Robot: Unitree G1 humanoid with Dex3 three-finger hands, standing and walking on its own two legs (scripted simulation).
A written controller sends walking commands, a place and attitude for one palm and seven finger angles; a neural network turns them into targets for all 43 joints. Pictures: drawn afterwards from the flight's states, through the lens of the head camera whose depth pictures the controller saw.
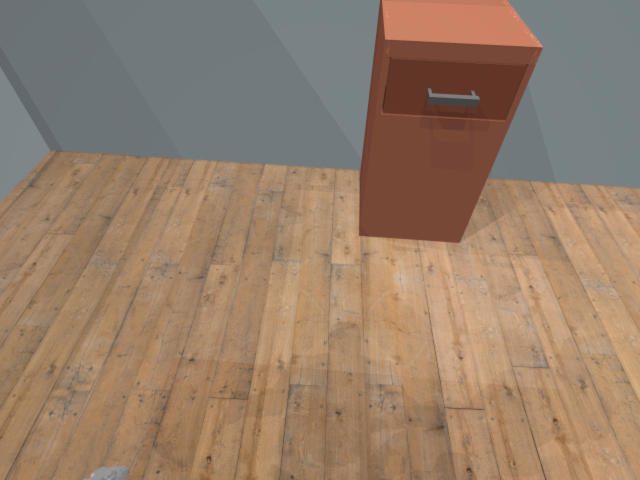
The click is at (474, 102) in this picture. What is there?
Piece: drawer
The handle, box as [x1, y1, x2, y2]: [427, 88, 479, 106]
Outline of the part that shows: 427,89 428,103 477,106 479,100 478,96 476,96 473,91 470,91 469,95 436,94 432,93 430,88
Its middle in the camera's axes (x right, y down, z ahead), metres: +0.39 -0.43 +1.16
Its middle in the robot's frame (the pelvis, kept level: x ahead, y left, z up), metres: +1.17 -0.34 -0.09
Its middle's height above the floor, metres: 0.68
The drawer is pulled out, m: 0.00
